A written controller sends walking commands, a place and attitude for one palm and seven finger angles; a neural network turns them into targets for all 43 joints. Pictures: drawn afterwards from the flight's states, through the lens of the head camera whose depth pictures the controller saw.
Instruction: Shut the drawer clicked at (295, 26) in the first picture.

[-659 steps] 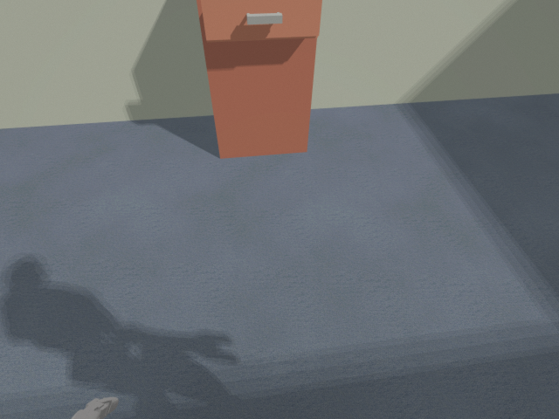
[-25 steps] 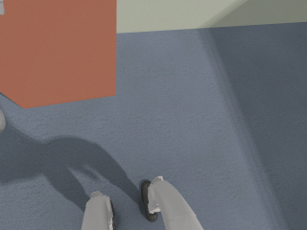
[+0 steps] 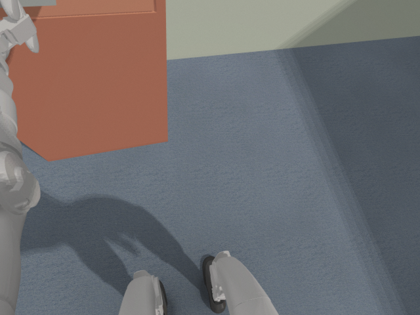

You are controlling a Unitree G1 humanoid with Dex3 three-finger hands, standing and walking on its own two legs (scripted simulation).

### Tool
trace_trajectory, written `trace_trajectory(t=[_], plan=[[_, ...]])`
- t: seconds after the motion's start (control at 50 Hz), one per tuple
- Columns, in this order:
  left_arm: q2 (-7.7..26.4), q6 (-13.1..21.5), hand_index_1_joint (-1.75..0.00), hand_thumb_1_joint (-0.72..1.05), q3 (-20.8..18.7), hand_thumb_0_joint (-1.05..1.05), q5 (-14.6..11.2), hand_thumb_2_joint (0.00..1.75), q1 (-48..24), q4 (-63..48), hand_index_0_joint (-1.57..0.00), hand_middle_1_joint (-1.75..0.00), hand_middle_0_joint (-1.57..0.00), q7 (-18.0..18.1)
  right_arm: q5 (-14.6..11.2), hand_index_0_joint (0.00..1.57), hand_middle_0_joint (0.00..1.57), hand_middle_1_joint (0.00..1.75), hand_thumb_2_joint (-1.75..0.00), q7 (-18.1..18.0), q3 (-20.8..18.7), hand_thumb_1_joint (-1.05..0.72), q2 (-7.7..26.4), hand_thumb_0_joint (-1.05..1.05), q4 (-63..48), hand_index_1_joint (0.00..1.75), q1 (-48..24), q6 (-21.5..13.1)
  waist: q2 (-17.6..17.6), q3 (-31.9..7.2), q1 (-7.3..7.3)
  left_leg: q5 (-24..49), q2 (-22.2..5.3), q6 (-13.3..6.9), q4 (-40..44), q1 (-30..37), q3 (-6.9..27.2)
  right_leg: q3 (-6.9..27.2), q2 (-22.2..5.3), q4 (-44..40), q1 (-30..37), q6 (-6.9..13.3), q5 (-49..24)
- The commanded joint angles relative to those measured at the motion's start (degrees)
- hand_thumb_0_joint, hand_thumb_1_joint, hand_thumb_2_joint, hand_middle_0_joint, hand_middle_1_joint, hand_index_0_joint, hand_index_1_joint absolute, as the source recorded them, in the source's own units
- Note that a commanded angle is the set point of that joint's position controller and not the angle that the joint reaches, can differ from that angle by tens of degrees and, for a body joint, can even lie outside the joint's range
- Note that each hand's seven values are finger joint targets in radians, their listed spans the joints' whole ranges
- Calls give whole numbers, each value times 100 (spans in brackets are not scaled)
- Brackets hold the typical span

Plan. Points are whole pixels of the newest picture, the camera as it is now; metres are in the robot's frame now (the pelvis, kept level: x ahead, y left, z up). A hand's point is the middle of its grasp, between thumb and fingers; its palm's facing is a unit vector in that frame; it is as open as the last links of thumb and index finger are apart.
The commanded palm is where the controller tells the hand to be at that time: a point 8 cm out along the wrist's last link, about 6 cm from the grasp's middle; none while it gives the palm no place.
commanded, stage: pull the fist back off the drawer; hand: left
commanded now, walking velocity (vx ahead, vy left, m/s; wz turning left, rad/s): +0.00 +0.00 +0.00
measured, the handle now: out of the picture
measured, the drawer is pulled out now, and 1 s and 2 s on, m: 0.00 0.00 0.00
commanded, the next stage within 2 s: draw the hand back to the body in 0.12 s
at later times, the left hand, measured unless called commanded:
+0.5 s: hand (1, 62) +0.50 +0.21 +0.11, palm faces +0.08 -1.00 -0.01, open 3.3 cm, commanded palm +0.46 +0.25 +0.13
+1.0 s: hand out of the picture +0.32 +0.22 +0.18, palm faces +0.31 -0.92 -0.25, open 3.3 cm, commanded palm +0.27 +0.26 +0.20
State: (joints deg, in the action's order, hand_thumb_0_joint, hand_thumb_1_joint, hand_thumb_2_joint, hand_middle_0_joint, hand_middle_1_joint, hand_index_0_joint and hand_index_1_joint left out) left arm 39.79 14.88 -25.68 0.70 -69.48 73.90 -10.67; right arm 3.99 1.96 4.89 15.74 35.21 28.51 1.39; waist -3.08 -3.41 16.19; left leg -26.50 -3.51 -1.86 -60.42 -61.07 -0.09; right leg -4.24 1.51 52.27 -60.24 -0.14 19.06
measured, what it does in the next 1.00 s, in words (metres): rises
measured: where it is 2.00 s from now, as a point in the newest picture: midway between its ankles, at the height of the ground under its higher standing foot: (188, 306)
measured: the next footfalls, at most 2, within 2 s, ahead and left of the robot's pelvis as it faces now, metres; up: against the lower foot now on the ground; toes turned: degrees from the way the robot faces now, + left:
none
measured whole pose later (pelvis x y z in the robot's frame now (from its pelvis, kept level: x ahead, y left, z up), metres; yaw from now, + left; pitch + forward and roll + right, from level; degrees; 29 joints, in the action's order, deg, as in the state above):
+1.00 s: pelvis +0.02 -0.01 +0.07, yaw +3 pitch -1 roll -1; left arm 17.3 4.7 -9.4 -3.9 -2.5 8.0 2.8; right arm -1.8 -4.3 3.7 13.6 33.2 9.6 -0.6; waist -2.7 -0.8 -2.0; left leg -17.8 0.0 -0.8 -30.8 -12.4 -0.3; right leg -2.7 -0.6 29.4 -14.4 0.2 14.4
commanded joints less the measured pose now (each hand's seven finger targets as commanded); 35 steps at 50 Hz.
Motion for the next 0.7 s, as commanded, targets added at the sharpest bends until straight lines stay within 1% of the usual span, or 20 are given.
trace_trajectory(t=[0.0,0.04,0.1,0.14,0.18,0.2,0.24,0.26,0.28,0.3,0.34,0.36,0.38,0.42,0.44,0.48,0.52,0.54,0.6,0.68], plan=[[1222,492,-160,90,-268,0,-226,90,-1808,-1659,-140,-160,-140,34,-62,20,20,30,-90,-74,-554,-90,1184,0,-212,30,1255,60,-934,-3455,-270,2528,88,25,820,2776,414,65,236,-491,1910,139,-1432],[1135,575,-160,90,-216,0,-230,90,-1786,-1816,-140,-160,-140,74,-89,20,20,30,-90,-62,-586,-90,1147,0,-195,30,1209,91,-906,-3348,-280,2637,100,28,808,2776,362,100,227,-502,1967,116,-1612],[982,688,-160,90,-152,0,-266,90,-1944,-1705,-140,-160,-140,125,-119,20,20,30,-90,-80,-609,-90,1112,0,-114,30,1157,122,-682,-2875,-170,2473,114,-4,826,2591,325,147,233,-564,1963,100,-1602],[1090,774,-160,90,-264,0,-269,90,-1873,-1734,-140,-160,-140,136,-121,20,20,30,-90,-103,-641,-90,1108,0,-100,30,1157,135,-762,-3073,-228,2707,136,18,802,2712,311,178,219,-521,2099,102,-1829],[720,841,-160,90,-5,0,-306,90,-1887,-1772,-140,-160,-140,76,-117,20,20,30,-90,-99,-652,-90,1067,0,-63,30,1124,124,-845,-3092,-165,2912,136,41,770,2905,316,170,210,-501,2007,95,-1966],[722,914,-160,90,7,0,-293,90,-1875,-1888,-140,-160,-140,49,-112,20,20,30,-90,-99,-665,-90,1053,0,-48,30,1133,133,-1011,-3174,-211,3222,129,61,737,3091,329,158,208,-452,2011,127,-2150],[673,941,-160,90,-128,0,-431,90,-888,-2491,-140,-160,-140,-67,-143,20,20,30,-90,-54,-732,-90,1054,0,-233,30,1067,172,-1359,-3957,-590,4259,99,160,798,3842,356,128,219,-452,2364,149,-2600],[693,901,-160,90,-194,0,-525,90,-334,-2826,-140,-160,-140,-128,-182,20,20,30,-90,-43,-754,-90,1044,0,-336,30,997,189,-1330,-4217,-768,4713,79,181,838,4059,345,140,219,-493,2654,162,-2899],[552,800,-160,90,-145,0,-636,90,206,-3042,-140,-160,-140,-180,-238,20,20,30,-90,-30,-767,-90,1007,0,-437,30,903,202,-1129,-4221,-863,4873,78,161,914,4041,308,151,212,-556,2933,159,-3140],[263,687,-160,90,44,0,-743,90,651,-3182,-140,-160,-140,-237,-281,20,20,30,-90,-16,-773,-90,973,0,-508,30,858,207,-1006,-4154,-888,5066,78,127,993,3985,304,147,192,-598,3129,167,-3365],[-68,392,-160,90,185,0,-961,90,1135,-3585,-140,-160,-140,-285,-392,20,20,30,-90,12,-789,-90,937,0,-610,30,586,203,-700,-3707,-941,4653,107,46,1181,3648,181,159,147,-764,3485,126,-3569],[9,290,-160,90,92,0,-1047,90,1224,-3783,-140,-160,-140,-265,-435,20,20,30,-90,-11,-809,-90,956,0,-648,30,493,204,-253,-3517,-941,4262,120,-2,1295,3424,149,158,143,-842,3714,107,-3529],[-2,218,-160,90,69,0,-1119,90,1317,-4005,-140,-160,-140,-239,-478,20,20,30,-90,-37,-816,-90,948,0,-694,30,350,185,-151,-3348,-963,3860,171,-29,1399,3236,77,203,135,-923,3946,94,-3506],[19,212,-160,90,-11,0,-1217,90,1516,-4550,-140,-160,-140,-139,-521,20,20,30,-90,-95,-803,-90,913,0,-747,30,151,121,-265,-3135,-1043,3662,202,-31,1563,3338,33,223,114,-1029,4096,112,-3438],[-211,234,-160,90,137,0,-1254,90,1673,-4741,-140,-160,-140,-107,-532,20,20,30,-90,-108,-794,-90,864,0,-768,30,62,86,-251,-2967,-1045,3639,222,-34,1614,3412,-5,230,116,-1084,4142,108,-3439],[-489,299,-160,90,368,0,-1283,90,1894,-5156,-140,-160,-140,-61,-543,20,20,30,-90,-141,-787,-90,804,0,-761,30,-73,13,-343,-2743,-1063,3962,194,-8,1704,3741,30,180,127,-1128,4071,107,-3385],[-548,292,-160,90,448,0,-1275,90,2263,-5393,-140,-160,-140,-59,-559,20,20,30,-90,-176,-786,-90,774,0,-750,30,-186,-50,-404,-2624,-1117,4294,185,-1,1726,3946,36,187,103,-1153,4125,107,-3536],[-653,266,-160,90,560,0,-1275,90,2354,-5549,-140,-160,-140,-92,-565,20,20,30,-90,-184,-772,-90,760,0,-755,30,-276,-81,-596,-2600,-1146,4390,185,35,1769,4111,62,165,92,-1168,4090,103,-3464],[-859,50,-160,90,681,0,-1365,90,2909,-5714,-140,-160,-140,-211,-610,20,20,30,-90,-233,-742,-90,747,0,-844,30,-581,-162,-416,-2371,-1232,4133,210,53,1924,4286,87,116,86,-1311,4170,117,-3174],[-995,-359,-160,90,664,0,-1551,90,3363,-5817,-140,-160,-140,-330,-700,20,20,30,-90,-346,-647,-90,735,0,-1043,30,-1151,-256,95,-1733,-1365,3014,296,60,2270,3966,76,41,33,-1491,4398,142,-2653]])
